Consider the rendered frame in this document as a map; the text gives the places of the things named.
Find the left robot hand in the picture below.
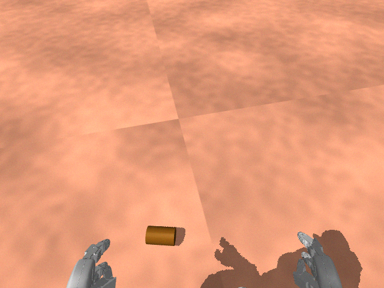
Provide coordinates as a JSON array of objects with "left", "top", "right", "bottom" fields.
[{"left": 66, "top": 239, "right": 116, "bottom": 288}]

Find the right robot hand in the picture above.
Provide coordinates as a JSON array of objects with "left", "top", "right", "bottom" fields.
[{"left": 293, "top": 232, "right": 342, "bottom": 288}]

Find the can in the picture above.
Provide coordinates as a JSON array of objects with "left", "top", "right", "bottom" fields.
[{"left": 145, "top": 226, "right": 176, "bottom": 246}]

